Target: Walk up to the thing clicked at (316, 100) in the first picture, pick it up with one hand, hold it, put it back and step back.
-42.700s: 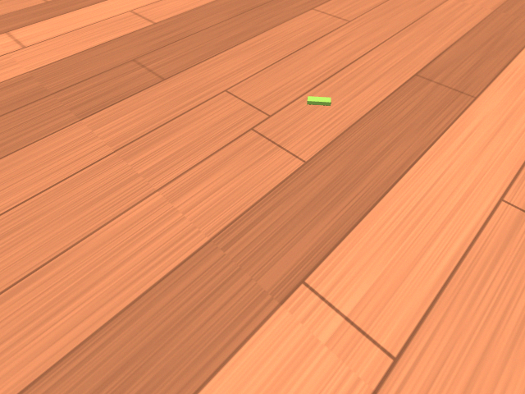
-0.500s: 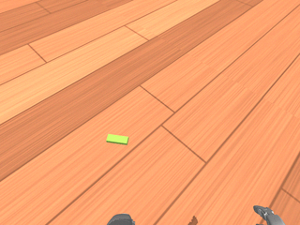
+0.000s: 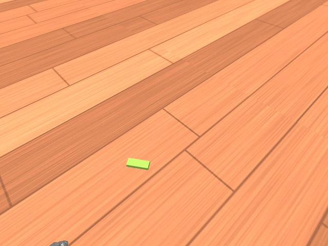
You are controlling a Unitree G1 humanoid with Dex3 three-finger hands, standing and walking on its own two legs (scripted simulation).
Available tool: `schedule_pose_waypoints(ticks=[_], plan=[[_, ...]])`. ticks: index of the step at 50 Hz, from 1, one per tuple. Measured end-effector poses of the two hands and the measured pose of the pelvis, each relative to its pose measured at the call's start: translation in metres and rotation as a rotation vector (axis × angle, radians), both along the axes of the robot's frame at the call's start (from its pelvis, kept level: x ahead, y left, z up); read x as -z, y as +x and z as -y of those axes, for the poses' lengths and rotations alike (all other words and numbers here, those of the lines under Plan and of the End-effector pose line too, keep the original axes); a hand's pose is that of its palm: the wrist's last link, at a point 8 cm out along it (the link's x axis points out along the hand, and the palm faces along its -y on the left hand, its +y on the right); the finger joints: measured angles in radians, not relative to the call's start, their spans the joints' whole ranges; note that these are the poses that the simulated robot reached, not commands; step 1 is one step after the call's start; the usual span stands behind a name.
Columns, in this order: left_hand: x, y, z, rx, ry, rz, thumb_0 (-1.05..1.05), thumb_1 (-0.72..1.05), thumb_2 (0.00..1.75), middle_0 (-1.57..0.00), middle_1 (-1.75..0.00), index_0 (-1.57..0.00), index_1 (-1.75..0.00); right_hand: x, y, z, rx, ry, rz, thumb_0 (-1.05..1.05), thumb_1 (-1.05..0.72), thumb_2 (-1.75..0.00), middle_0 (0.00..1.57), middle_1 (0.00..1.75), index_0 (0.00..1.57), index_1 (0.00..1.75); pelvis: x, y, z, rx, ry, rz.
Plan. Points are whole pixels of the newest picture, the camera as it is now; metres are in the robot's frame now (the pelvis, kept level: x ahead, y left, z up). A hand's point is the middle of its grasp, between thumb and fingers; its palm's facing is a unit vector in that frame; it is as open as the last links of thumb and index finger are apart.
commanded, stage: walk up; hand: left
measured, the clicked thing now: (138, 163) +0.74 +0.24 -0.75
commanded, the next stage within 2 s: stand in 0.42 s
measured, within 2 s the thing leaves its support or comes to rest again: neither
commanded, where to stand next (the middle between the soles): +0.40 +0.01 m, yaw -1 degrees
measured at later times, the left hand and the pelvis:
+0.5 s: hand out of the picture +0.09 +0.27 -0.15, palm faces +0.04 -0.94 -0.35, open 7.4 cm; pelvis +0.02 +0.01 +0.01, yaw +1 degrees
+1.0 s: hand out of the picture +0.07 +0.26 -0.14, palm faces -0.02 -0.94 -0.34, open 7.4 cm; pelvis +0.00 +0.00 +0.02, yaw +0 degrees
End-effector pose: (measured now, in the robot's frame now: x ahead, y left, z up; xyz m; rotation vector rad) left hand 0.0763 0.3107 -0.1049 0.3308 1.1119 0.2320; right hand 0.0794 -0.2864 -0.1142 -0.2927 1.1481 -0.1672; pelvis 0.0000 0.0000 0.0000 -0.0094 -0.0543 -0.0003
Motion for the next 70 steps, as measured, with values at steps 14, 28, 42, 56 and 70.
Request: schedule_pose_waypoints(ticks=[14,28,42,56,70], plan=[[0.004,0.01,-0.006,-0.035,-0.019,-0.031,0.01,0.9,0.9,-0.21,-0.3,-0.2,-0.3,-0.01,0.028,0.001,-0.019,-0.04,-0.008,0.01,-0.91,-0.9,0.21,0.3,0.21,0.3,-0.005,0.011,-0.008,-0.016,-0.001,-0.01],[0.005,0.001,0.0,-0.045,-0.032,-0.1,0.01,0.9,0.9,-0.2,-0.3,-0.2,-0.3,-0.013,0.047,-0.008,-0.025,-0.023,0.015,0.01,-0.91,-0.9,0.21,0.3,0.21,0.3,-0.01,0.013,-0.008,-0.008,0.004,-0.005],[0.0,-0.006,0.01,-0.01,-0.036,-0.114,0.0,0.9,0.9,-0.21,-0.3,-0.2,-0.3,-0.011,0.007,0.004,0.016,-0.02,-0.051,0.01,-0.91,-0.9,0.21,0.3,0.21,0.3,-0.015,0.001,-0.003,-0.001,0.006,-0.007],[-0.001,-0.012,0.013,-0.004,-0.029,-0.134,0.0,0.9,0.9,-0.21,-0.3,-0.2,-0.3,-0.006,-0.028,0.014,0.046,-0.025,-0.124,0.01,-0.91,-0.9,0.21,0.3,0.21,0.3,-0.015,-0.002,0.001,0.001,0.008,-0.012],[-0.001,-0.007,0.017,0.004,-0.033,-0.124,0.0,0.9,0.9,-0.21,-0.3,-0.2,-0.3,-0.007,-0.018,0.015,0.035,-0.024,-0.1,0.01,-0.91,-0.9,0.21,0.3,0.21,0.3,-0.015,0.001,0.004,0.007,0.007,-0.015]])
